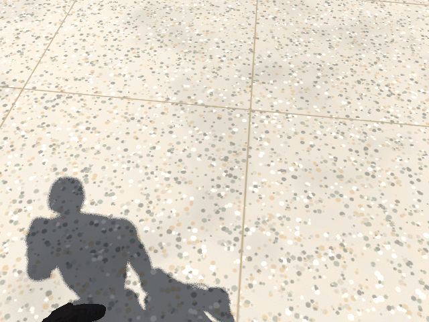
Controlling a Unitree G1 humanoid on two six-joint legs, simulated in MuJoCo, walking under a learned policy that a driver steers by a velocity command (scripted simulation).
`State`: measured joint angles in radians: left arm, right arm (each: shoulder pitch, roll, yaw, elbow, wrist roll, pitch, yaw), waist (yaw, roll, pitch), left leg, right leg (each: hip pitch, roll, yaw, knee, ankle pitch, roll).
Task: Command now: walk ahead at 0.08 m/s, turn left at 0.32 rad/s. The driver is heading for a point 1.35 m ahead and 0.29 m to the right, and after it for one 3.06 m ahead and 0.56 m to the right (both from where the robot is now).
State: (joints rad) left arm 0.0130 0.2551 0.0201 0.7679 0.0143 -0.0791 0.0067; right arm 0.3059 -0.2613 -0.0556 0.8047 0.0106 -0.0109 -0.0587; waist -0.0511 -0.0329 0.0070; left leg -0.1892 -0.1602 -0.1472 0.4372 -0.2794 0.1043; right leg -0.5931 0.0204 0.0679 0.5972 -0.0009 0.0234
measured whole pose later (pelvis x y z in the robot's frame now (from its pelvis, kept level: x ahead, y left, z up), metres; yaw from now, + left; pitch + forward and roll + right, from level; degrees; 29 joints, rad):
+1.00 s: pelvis +0.11 +0.03 +0.00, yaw +2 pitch -1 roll +0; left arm 0.18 0.21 0.04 1.01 0.00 0.01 0.04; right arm 0.30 -0.18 -0.03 0.95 0.00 -0.03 -0.03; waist 0.01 -0.01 0.04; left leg -0.14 -0.04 -0.02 0.52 -0.36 0.03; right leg -0.28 -0.01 0.05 0.54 -0.24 0.03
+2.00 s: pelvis +0.53 +0.02 +0.00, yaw -4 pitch +0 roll +2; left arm 0.29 0.26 0.06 0.97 -0.04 -0.07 0.01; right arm 0.19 -0.23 -0.06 0.93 -0.01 -0.12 0.03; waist -0.01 -0.04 0.04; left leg -0.25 -0.03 0.14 0.38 -0.14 0.06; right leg -0.50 -0.08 0.06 1.20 -0.30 -0.06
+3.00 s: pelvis +1.09 -0.14 +0.00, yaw -34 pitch +2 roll +1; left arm 0.32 0.27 0.06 0.77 -0.02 -0.05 0.01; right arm 0.18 -0.26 -0.06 0.80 0.00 -0.12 0.03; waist 0.00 -0.03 0.01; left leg -0.35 -0.05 0.01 0.48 -0.16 0.04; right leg -0.40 0.04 0.10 1.18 -0.40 -0.04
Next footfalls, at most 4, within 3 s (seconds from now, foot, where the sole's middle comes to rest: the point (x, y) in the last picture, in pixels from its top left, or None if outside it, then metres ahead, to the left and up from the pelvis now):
0.06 right None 0.19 -0.11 -0.78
0.38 left None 0.10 0.13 -0.78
1.82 left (173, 277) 0.61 0.11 -0.78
2.38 right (251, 205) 0.88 -0.17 -0.78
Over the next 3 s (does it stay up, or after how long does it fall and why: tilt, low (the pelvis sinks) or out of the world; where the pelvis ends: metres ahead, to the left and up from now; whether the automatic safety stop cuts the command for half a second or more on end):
stays up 1.09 -0.14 0.00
